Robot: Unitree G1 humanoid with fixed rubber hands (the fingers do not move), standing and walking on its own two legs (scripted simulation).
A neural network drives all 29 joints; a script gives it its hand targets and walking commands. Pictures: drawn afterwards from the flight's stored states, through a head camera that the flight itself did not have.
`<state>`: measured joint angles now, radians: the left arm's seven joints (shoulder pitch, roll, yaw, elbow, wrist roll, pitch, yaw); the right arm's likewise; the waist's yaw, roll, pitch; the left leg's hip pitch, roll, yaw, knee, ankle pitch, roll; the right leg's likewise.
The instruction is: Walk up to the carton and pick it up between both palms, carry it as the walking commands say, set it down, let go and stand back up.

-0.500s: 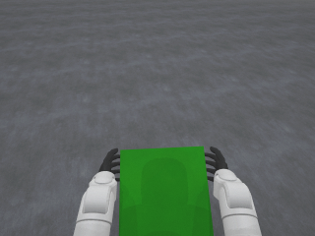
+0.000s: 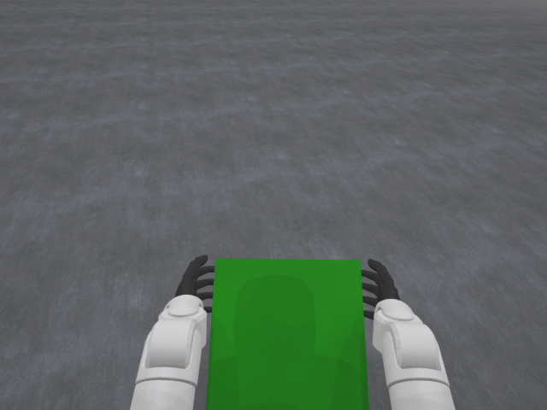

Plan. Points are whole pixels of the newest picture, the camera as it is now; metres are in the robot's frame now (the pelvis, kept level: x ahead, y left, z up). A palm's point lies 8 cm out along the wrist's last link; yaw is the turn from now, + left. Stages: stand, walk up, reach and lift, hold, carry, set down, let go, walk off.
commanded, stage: hold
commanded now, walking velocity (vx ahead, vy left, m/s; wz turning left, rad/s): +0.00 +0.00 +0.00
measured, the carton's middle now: (285, 325) +0.30 -0.01 -0.06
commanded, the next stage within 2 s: set down in 0.06 s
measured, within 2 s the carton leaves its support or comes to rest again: neither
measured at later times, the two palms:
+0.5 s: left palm (186, 305) +0.28 +0.15 +0.02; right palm (380, 302) +0.30 -0.15 +0.02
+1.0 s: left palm (215, 306) +0.34 +0.12 -0.08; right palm (371, 334) +0.31 -0.17 -0.11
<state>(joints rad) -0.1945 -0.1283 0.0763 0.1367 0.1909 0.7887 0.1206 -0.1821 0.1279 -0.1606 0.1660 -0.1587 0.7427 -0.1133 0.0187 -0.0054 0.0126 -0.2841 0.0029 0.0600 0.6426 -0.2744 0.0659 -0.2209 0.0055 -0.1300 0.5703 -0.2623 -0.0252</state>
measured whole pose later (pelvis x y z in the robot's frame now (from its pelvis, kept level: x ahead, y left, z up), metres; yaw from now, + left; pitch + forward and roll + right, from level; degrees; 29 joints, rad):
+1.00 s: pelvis +0.01 -0.03 -0.02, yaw +2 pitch +16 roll +1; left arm -0.48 -0.15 0.35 0.62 0.25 0.17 0.04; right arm -0.34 0.15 -0.32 0.59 -0.25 0.19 -0.11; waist 0.02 -0.02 0.05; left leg -0.72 -0.05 0.01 0.68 -0.23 0.03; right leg -0.71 0.01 -0.05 0.74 -0.30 -0.06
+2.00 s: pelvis -0.05 -0.02 -0.15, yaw +1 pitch +34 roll +1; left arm -0.73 0.00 0.18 0.71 -0.04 0.03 0.26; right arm -0.80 -0.04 -0.18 0.75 -0.06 0.03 -0.25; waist 0.00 0.03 0.07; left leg -1.53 -0.05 0.02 1.32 -0.38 0.04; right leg -1.50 0.02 -0.05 1.36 -0.45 -0.06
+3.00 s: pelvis -0.10 -0.03 -0.29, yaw +2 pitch +25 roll +0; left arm -1.34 0.19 0.16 0.81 -0.13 0.24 0.30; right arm -1.38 -0.24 -0.19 0.88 0.07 0.24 -0.23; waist -0.02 0.05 0.51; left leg -1.86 -0.07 0.02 1.85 -0.45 0.02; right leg -1.82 0.04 -0.05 1.90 -0.53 -0.05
